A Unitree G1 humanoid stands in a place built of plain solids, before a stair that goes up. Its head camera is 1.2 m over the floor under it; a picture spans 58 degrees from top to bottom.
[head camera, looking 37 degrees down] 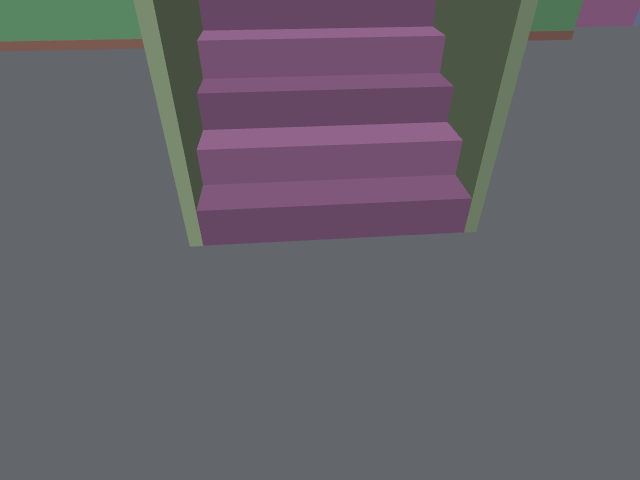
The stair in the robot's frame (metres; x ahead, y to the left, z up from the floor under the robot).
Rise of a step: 0.18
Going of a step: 0.22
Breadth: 1.21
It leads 5 degrees to the left of straight ahead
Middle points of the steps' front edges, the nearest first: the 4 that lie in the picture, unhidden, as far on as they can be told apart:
1.60 -0.07 0.19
1.82 -0.06 0.37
2.04 -0.04 0.54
2.26 -0.02 0.72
